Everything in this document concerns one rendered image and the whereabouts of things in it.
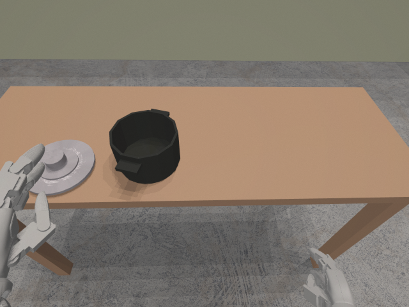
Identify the pot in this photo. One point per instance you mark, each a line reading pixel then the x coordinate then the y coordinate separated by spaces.
pixel 145 145

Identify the robot right hand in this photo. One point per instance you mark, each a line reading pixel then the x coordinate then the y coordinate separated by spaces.
pixel 330 289

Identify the lid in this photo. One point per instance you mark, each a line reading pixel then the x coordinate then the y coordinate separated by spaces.
pixel 80 161

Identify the robot left hand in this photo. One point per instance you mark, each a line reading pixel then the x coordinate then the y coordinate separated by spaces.
pixel 16 179

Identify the robot left forearm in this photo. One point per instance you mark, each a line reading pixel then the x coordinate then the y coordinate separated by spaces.
pixel 5 289

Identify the knob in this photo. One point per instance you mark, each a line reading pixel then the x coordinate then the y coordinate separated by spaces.
pixel 54 159

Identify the table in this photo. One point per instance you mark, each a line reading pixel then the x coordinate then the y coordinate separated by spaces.
pixel 238 146

